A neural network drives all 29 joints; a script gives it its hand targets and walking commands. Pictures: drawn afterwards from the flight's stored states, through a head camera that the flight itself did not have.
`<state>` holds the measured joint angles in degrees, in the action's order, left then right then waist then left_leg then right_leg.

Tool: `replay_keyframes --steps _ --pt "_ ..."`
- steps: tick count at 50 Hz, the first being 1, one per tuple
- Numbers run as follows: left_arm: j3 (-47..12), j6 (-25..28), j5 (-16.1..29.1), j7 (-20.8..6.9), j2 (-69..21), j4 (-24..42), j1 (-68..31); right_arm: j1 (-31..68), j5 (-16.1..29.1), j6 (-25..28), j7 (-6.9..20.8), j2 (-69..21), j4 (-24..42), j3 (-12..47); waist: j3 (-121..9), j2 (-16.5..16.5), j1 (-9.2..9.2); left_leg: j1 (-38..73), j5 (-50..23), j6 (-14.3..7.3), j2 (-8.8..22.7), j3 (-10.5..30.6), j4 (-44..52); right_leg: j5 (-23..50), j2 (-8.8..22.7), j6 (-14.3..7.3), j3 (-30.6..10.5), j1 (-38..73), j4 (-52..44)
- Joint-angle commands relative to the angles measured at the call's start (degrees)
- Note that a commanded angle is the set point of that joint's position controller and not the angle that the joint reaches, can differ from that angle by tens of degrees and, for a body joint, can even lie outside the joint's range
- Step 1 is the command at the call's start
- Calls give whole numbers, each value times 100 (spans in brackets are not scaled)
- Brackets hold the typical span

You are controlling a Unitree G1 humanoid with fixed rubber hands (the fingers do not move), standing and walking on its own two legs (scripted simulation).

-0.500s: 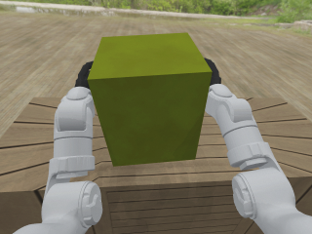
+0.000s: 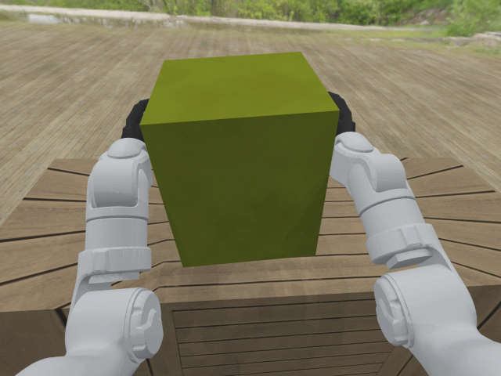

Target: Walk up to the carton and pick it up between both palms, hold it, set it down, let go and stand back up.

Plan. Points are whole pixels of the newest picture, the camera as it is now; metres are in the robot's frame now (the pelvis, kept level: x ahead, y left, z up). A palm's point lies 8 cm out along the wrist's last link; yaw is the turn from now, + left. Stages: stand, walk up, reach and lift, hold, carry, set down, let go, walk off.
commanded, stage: hold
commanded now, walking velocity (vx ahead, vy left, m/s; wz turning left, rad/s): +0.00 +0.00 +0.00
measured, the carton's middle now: (241, 160) +0.38 +0.01 +0.23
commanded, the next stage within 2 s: none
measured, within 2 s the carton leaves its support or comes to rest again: neither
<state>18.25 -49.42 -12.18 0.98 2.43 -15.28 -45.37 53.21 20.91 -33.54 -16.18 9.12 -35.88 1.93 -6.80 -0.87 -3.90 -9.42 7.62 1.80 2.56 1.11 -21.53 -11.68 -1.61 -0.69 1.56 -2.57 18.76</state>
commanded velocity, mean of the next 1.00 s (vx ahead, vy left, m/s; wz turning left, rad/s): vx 0.00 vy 0.00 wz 0.00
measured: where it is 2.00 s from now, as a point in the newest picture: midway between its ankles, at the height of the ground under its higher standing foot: outside the picture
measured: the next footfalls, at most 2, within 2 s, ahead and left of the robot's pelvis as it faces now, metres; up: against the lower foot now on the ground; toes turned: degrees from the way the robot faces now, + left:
none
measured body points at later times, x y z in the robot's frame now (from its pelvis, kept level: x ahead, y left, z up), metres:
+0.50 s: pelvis +0.00 +0.00 +0.00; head -0.08 +0.02 +0.44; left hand +0.38 +0.16 +0.25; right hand +0.39 -0.14 +0.27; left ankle +0.05 +0.14 -0.75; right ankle -0.01 -0.11 -0.75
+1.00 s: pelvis +0.00 +0.00 +0.00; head -0.08 +0.02 +0.44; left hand +0.38 +0.16 +0.25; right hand +0.39 -0.14 +0.27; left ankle +0.05 +0.14 -0.75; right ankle -0.01 -0.11 -0.75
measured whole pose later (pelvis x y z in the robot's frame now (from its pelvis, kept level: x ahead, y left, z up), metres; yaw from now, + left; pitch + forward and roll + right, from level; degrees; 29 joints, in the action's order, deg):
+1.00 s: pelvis +0.00 +0.00 +0.00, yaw +0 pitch -4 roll -1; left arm 18.9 -49.5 -11.7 1.3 2.6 -17.6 -46.8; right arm 54.7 21.5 -34.2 -16.4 9.4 -37.9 1.9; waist -7.3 -0.6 -3.7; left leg -9.5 7.9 1.8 2.3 1.8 -21.9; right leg -11.7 -1.9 -0.7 0.7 -2.8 19.0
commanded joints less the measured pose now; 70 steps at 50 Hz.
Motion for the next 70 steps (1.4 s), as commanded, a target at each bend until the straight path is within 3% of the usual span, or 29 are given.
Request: replay_keyframes --steps 1,14,70 --pt "-2773 562 1231 -830 -3354 1137 -4897 4850 899 202 732 -3997 2034 1512 -2459 330 -39 1673 -1169 42 -433 -64 -1 1361 -244 479 -42 -377 -368" --pt "-2813 543 1269 -799 -3356 1295 -4982 4853 976 154 743 -3977 2073 1543 -2572 385 -23 1725 -1281 80 -414 -43 -44 1450 -257 474 -46 -376 -329" --pt "-2640 601 1283 -773 -3375 880 -5165 5057 961 157 781 -3988 1790 1416 -2561 319 6 1610 -1093 42 -396 -29 -14 1188 -244 441 -100 -435 -369"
